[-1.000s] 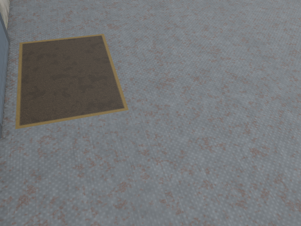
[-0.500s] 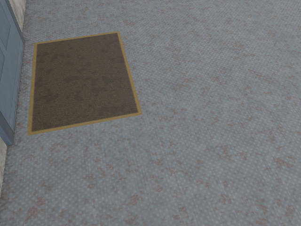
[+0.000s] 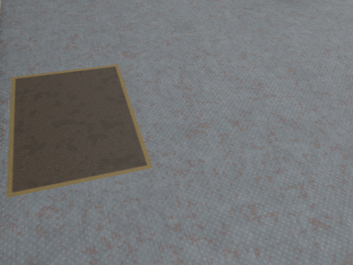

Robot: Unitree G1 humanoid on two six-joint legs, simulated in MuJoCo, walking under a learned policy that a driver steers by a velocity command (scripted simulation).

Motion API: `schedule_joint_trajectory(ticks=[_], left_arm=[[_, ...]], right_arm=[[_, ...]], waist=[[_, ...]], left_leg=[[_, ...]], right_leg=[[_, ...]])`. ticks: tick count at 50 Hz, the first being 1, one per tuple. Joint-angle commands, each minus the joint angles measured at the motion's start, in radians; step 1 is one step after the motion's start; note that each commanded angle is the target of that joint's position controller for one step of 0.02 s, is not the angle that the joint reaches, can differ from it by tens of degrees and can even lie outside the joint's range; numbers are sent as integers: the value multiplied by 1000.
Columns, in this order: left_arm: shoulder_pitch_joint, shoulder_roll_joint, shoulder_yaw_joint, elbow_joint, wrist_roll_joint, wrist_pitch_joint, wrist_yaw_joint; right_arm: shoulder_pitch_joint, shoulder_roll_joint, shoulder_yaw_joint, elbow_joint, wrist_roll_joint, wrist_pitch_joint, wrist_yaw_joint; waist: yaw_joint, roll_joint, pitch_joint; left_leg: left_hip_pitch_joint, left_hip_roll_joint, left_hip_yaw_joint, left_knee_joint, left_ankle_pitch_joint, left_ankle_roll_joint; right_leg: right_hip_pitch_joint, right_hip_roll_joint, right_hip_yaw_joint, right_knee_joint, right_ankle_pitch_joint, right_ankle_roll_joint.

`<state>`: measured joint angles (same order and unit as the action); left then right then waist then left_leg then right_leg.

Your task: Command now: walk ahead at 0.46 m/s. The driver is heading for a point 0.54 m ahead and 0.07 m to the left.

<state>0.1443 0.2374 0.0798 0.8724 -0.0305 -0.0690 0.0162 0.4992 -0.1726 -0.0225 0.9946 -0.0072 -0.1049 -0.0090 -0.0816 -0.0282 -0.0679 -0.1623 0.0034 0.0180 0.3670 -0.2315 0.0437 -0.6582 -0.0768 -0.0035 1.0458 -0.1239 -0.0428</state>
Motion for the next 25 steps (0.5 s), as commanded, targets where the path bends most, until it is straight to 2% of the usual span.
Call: schedule_joint_trajectory(ticks=[1, 3, 5, 8, 9, 10, 11, 12, 14, 15, 16, 17, 18, 19, 20, 21, 22, 23, 24, 25], left_arm=[[-97, 28, 9, -65, -2, -4, 2], [-146, 22, 7, -79, -4, -1, -7], [-163, 18, 7, -81, 3, 5, -15], [-262, 13, -1, -119, 0, 4, -29], [-279, 12, -2, -128, -13, 2, -35], [-289, 10, -8, -127, -12, -2, -39], [-316, 7, -12, -142, -9, -5, -47], [-333, 3, -15, -153, -10, -9, -55], [-320, 9, -19, -163, -2, -18, -66], [-294, 37, -11, -172, 2, -16, -72], [-207, 72, 5, -149, 4, -14, -67], [-15, 124, 33, -95, -1, -12, -56], [207, 189, 56, -40, 0, -7, -39], [324, 295, 72, -19, 24, -2, -27], [340, 229, 50, -6, 40, -8, -35], [241, 148, 25, -14, 40, -17, -36], [149, 98, 8, -28, 31, -24, -39], [72, 52, -6, -33, 28, -33, -43], [45, 31, -11, -22, 37, -45, -49], [54, 19, -11, 0, 41, -53, -50]], right_arm=[[2, -120, -17, -60, 0, -20, -17], [22, -126, -18, -63, 0, -21, -22], [29, -139, -22, -65, -2, -15, -16], [73, -131, -23, -53, 3, -5, -15], [73, -130, -24, -46, -2, 1, -10], [81, -146, -30, -36, 1, 7, -10], [104, -126, -24, -21, 11, 10, -14], [107, -130, -25, -15, 15, 13, -17], [85, -172, -37, -10, 23, 20, -20], [82, -170, -42, -8, 24, 17, -21], [49, -200, -50, -8, 25, 18, -22], [7, -201, -50, -18, 20, 23, -22], [-25, -187, -43, -47, 15, 24, -16], [84, -47, -3, -71, 1, 6, -3], [100, -51, -2, -49, 42, -26, 10], [-22, -132, -27, -78, 76, -42, 13], [-119, -152, -33, -105, 75, -40, 6], [-157, -153, -40, -107, 56, -26, -5], [-137, -145, -52, -108, 39, -5, -8], [-101, -115, -52, -97, 38, 17, -4]], waist=[[37, 123, 156], [29, 117, 158], [22, 119, 161], [-9, 121, 210], [-10, 126, 232], [-19, 144, 250], [-24, 124, 255], [-25, 124, 260], [-6, 131, 241], [18, 127, 200], [67, 168, 149], [171, 171, 41], [249, 120, -116], [193, -196, -304], [205, -269, -430], [187, -169, -233], [158, -61, -106], [121, 20, -33], [79, -9, -3], [57, -40, 23]], left_leg=[[70, 220, -266, -285, -67, 125], [112, 217, -222, -289, 10, 118], [140, 217, -174, -287, 76, 115], [182, 238, -140, -295, 138, 129], [204, 244, -130, -289, 166, 131], [225, 259, -108, -277, 201, 135], [236, 263, -95, -262, 208, 129], [248, 269, -87, -251, 237, 129], [265, 275, -66, -206, 351, 126], [248, 277, -57, -178, 461, 112], [252, 270, -42, -92, 657, 98], [204, 225, -2, 109, 804, 69], [2, 172, 15, 372, 664, 34], [-375, 3, -1, 774, 61, -33], [-508, -77, -172, 1006, -314, -30], [-617, -2, -192, 1091, -266, -5], [-621, 57, -144, 1071, -176, 14], [-568, 109, -129, 1016, -84, 20], [-503, 150, -137, 945, -20, 29], [-453, 162, -140, 915, -7, 36]], right_leg=[[-187, -20, 19, -105, 149, 19], [-176, -14, 20, -203, 215, 19], [-145, -12, 19, -272, 249, 13], [-150, -12, -3, -341, 251, 1], [-161, -20, -2, -361, 229, -8], [-169, -22, -24, -364, 206, -1], [-154, -27, -14, -401, 192, 1], [-136, -17, -29, -422, 170, -2], [-50, 5, -55, -467, 111, -15], [72, 30, -59, -494, 89, -44], [188, 68, -89, -491, 63, -55], [421, 105, -104, -505, 58, -82], [768, 23, -8, -468, 39, -113], [1152, -261, 450, -535, -119, -257], [1168, -356, 853, -797, -267, -333], [1017, -322, 693, -800, -256, -256], [836, -292, 509, -794, -165, -209], [665, -248, 354, -825, -60, -180], [572, -200, 248, -852, -7, -159], [507, -175, 181, -879, 13, -148]])
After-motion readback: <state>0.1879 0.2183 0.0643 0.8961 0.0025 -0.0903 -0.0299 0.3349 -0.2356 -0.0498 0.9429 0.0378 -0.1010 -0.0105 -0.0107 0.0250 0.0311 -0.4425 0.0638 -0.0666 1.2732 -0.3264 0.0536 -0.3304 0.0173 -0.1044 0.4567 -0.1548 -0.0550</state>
